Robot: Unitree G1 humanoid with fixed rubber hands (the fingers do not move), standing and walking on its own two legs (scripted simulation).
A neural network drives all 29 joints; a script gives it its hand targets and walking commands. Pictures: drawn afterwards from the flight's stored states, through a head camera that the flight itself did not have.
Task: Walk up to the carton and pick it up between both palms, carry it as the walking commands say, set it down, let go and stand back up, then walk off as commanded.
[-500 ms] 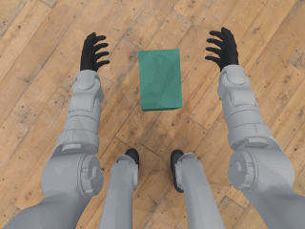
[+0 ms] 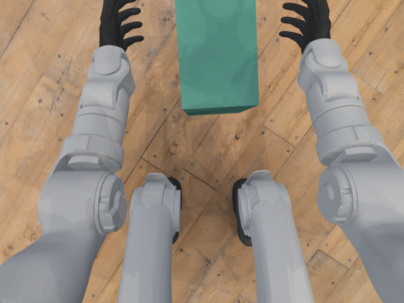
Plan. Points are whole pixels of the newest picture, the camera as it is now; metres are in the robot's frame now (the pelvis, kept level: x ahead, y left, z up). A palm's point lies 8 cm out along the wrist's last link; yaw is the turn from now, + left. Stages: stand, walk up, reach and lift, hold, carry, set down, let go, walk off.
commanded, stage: reach and lift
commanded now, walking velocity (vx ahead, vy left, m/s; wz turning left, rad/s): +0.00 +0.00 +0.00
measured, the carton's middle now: (214, 67) +0.54 -0.03 -0.34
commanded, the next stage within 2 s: none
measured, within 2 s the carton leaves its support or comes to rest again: leaves its support in 1.94 s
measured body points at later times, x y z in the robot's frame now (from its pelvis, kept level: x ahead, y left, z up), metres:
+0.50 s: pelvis -0.01 +0.00 -0.08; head +0.37 -0.01 +0.16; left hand +0.54 +0.14 -0.28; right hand +0.54 -0.17 -0.28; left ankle +0.10 +0.12 -0.43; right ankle +0.09 -0.12 -0.43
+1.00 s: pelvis -0.02 +0.00 -0.09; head +0.36 -0.01 +0.16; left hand +0.54 +0.13 -0.27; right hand +0.54 -0.16 -0.27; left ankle +0.10 +0.12 -0.43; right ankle +0.09 -0.12 -0.43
